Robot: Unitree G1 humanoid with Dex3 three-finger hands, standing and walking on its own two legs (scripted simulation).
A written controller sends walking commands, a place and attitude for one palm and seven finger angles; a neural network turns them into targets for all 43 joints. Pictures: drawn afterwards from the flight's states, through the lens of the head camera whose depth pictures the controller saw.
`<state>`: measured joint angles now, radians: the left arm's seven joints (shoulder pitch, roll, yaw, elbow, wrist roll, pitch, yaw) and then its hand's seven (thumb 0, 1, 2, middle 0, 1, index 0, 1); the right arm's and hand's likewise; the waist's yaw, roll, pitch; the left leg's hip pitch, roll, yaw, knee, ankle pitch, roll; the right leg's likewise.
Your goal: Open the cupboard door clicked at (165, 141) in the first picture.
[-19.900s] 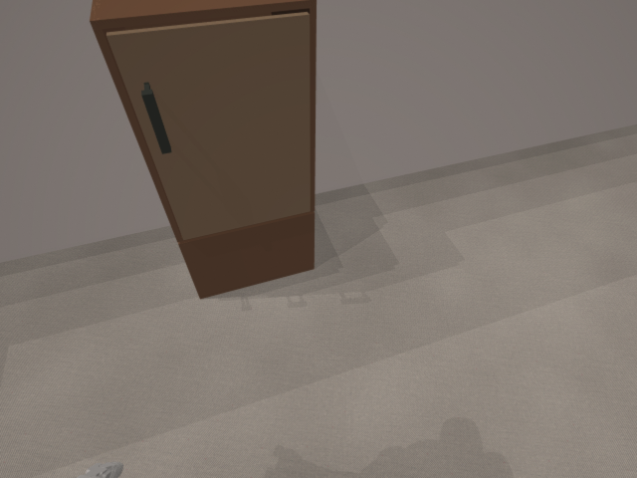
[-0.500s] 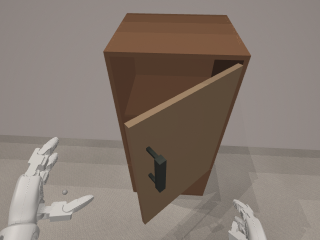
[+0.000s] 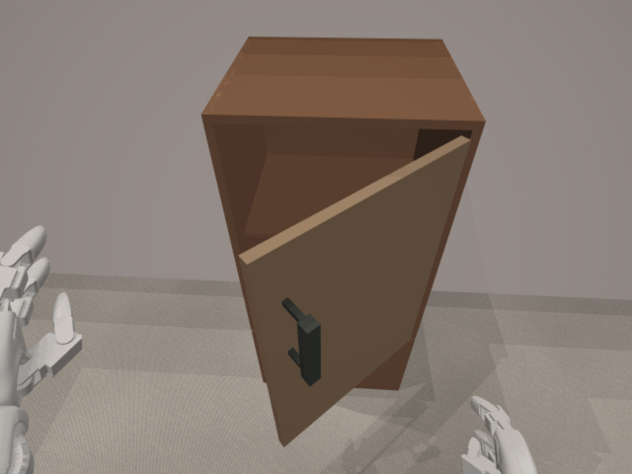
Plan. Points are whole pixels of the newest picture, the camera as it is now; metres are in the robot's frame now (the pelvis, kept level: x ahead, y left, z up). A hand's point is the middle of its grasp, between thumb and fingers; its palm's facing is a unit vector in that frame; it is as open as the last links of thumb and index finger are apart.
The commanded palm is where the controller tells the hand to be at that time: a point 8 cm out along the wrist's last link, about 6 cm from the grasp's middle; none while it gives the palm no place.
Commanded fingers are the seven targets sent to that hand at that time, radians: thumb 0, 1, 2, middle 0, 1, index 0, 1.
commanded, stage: draw the hand back to the body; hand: left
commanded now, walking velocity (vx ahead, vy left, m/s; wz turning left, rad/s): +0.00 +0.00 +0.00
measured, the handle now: (300, 342) +0.29 +0.07 +0.00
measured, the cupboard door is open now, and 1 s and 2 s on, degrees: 43 43 43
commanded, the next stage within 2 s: step back with the hand held close in 0.22 s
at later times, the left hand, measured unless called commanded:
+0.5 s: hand (85, 337) +0.19 +0.25 +0.16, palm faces +0.44 -0.79 -0.43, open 7.4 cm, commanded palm +0.13 +0.28 +0.17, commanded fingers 0.00 0.90 0.90 -0.20 -0.30 -0.20 -0.30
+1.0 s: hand (10, 414) +0.11 +0.28 +0.15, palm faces +0.41 -0.77 -0.48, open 7.4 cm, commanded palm +0.05 +0.31 +0.17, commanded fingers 0.00 0.90 0.90 -0.20 -0.30 -0.20 -0.30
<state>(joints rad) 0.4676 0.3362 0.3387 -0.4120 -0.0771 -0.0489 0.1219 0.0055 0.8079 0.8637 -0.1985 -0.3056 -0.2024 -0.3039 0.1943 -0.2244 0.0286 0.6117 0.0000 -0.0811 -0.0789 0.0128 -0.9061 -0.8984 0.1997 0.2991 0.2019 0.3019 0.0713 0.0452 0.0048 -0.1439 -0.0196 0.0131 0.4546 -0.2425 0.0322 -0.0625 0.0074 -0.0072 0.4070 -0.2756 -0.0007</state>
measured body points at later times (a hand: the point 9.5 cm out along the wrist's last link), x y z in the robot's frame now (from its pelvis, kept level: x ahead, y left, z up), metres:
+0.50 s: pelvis -0.01 -0.02 +0.00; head -0.02 -0.03 +0.45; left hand +0.16 +0.29 +0.18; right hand +0.18 -0.25 -0.08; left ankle +0.01 +0.10 -0.74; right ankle -0.03 -0.12 -0.74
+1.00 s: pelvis -0.09 +0.01 -0.01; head -0.07 +0.02 +0.44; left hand +0.08 +0.32 +0.18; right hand +0.08 -0.23 -0.08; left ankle +0.01 +0.10 -0.74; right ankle -0.03 -0.12 -0.74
